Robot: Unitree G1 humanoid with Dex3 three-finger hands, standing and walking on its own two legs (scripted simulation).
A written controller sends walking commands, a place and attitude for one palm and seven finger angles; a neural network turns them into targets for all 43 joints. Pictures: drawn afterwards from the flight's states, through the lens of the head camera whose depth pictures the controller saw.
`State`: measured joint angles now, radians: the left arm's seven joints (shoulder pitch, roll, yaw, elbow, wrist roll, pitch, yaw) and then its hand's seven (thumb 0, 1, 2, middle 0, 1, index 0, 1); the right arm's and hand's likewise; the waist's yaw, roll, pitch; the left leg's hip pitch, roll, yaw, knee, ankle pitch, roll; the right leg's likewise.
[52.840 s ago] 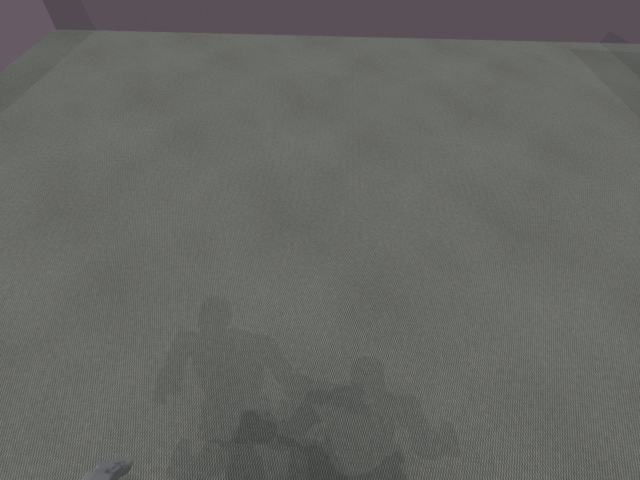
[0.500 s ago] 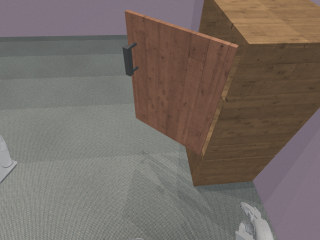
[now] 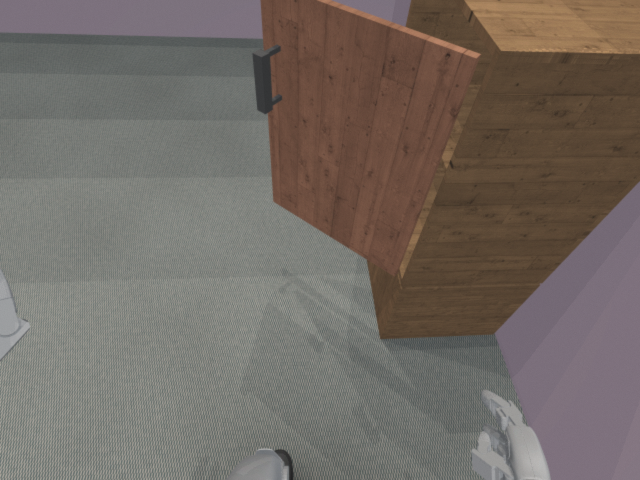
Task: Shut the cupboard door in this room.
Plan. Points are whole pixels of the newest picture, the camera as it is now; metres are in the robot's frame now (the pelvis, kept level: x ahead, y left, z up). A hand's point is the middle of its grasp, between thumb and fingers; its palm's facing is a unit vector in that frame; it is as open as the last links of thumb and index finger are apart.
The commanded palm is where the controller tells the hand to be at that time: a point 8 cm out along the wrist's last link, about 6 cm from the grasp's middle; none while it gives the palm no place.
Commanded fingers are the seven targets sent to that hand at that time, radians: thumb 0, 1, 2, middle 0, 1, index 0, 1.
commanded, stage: step back with the hand held close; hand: left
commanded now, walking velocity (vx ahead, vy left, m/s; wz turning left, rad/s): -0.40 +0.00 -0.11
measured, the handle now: (270, 79) +0.85 +0.17 +0.03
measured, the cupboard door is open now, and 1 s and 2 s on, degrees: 49 49 49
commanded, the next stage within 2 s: stop stepping back and stand still in 0.38 s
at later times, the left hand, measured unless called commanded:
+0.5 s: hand out of the picture +0.11 +0.30 +0.19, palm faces +0.37 -0.84 -0.40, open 7.4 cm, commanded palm +0.07 +0.34 +0.20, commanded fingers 0.00 0.90 0.90 -0.20 -0.30 -0.20 -0.30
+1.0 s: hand out of the picture +0.05 +0.40 +0.20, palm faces +0.41 -0.86 -0.31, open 7.4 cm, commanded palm -0.01 +0.44 +0.20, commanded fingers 0.00 0.90 0.90 -0.20 -0.30 -0.20 -0.30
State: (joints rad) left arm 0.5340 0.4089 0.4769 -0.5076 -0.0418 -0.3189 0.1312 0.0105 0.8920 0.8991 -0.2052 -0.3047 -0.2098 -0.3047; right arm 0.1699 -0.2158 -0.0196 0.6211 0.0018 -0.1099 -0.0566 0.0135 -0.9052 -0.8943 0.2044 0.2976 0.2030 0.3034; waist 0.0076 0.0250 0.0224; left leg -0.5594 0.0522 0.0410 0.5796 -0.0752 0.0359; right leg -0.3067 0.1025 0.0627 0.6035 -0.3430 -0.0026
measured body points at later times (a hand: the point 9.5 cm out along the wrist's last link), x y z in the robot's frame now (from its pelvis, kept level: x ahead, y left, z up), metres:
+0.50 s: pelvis -0.09 +0.05 +0.00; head -0.08 +0.09 +0.45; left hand +0.08 +0.34 +0.21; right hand +0.09 -0.18 -0.06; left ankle +0.09 +0.10 -0.70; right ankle -0.15 -0.09 -0.72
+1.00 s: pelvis -0.19 +0.16 +0.00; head -0.22 +0.20 +0.45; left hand +0.02 +0.44 +0.22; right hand -0.11 -0.12 -0.07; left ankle -0.20 +0.29 -0.73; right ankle -0.20 +0.04 -0.71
